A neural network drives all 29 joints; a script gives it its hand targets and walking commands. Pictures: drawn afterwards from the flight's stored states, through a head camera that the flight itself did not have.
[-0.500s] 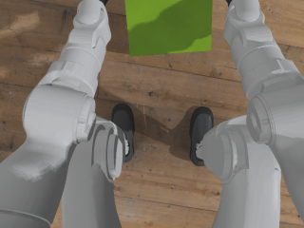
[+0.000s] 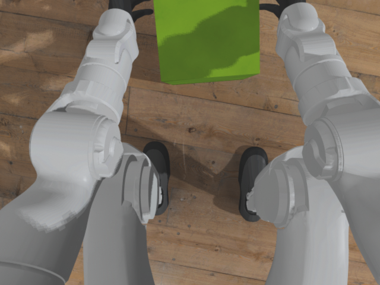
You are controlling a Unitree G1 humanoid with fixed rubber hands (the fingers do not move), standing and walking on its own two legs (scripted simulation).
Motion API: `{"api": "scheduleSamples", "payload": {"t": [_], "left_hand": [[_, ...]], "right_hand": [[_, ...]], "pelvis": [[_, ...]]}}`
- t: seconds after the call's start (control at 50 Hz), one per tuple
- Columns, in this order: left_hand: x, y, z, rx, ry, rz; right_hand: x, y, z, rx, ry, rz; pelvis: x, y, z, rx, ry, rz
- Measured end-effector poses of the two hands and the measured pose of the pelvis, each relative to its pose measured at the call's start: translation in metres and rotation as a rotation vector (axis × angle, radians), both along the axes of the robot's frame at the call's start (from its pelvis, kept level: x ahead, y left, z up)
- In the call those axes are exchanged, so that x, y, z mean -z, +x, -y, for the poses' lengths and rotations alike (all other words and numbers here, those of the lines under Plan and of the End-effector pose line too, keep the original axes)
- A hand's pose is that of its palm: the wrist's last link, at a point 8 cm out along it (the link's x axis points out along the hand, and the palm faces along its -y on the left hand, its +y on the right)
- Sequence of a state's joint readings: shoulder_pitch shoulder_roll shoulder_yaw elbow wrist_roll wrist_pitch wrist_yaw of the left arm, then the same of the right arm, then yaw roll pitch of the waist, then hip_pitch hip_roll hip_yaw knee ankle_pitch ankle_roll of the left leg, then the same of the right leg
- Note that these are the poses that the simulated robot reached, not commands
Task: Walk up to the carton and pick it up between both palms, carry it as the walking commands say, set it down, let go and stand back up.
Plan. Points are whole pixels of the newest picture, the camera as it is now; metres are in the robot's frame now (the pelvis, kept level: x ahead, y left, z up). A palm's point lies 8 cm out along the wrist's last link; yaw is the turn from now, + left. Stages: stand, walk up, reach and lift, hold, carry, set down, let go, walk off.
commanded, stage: reach and lift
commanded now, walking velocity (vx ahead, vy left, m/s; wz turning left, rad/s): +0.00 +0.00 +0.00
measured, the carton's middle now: (205, 35) +0.51 +0.01 -0.26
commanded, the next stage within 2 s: none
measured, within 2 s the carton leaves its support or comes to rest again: leaves its support in 0.08 s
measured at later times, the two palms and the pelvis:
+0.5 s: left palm (111, 5) +0.52 +0.14 -0.11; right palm (302, 1) +0.52 -0.12 -0.12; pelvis -0.01 +0.01 +0.01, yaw -1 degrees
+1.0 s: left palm (100, 1) +0.51 +0.14 -0.07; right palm out of the picture +0.51 -0.12 -0.09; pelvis +0.00 +0.01 +0.04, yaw -2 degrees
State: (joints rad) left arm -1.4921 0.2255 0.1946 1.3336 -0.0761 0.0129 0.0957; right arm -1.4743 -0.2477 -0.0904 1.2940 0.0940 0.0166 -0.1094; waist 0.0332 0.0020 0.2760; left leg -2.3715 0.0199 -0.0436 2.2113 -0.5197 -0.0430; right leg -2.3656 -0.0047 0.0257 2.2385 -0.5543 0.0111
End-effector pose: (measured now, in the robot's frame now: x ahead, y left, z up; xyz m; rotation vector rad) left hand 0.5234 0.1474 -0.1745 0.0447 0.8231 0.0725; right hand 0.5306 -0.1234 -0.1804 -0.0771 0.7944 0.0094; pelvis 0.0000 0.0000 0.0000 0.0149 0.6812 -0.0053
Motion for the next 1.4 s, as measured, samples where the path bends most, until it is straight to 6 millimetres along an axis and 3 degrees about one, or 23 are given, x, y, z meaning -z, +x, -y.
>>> {"api": "scheduleSamples", "payload": {"t": [0.2,0.6,0.94,1.4], "left_hand": [[-0.018,0.000,-0.012,-0.029,0.015,0.031],[-0.072,-0.006,0.002,-0.070,-0.037,0.118],[-0.095,-0.012,0.005,-0.095,-0.032,0.152],[-0.166,-0.032,0.004,-0.154,-0.025,0.183]], "right_hand": [[-0.015,0.000,-0.014,-0.008,0.002,0.011],[-0.067,-0.009,-0.005,0.084,0.013,0.069],[-0.085,-0.018,-0.006,0.124,0.008,0.077],[-0.161,-0.031,-0.012,0.130,-0.013,0.100]], "pelvis": [[-0.001,0.003,-0.005,0.006,0.000,-0.008],[-0.017,-0.006,-0.010,0.015,-0.005,-0.044],[-0.036,0.001,-0.011,0.021,-0.011,-0.080],[-0.071,-0.006,-0.013,0.008,-0.016,-0.082]]}}
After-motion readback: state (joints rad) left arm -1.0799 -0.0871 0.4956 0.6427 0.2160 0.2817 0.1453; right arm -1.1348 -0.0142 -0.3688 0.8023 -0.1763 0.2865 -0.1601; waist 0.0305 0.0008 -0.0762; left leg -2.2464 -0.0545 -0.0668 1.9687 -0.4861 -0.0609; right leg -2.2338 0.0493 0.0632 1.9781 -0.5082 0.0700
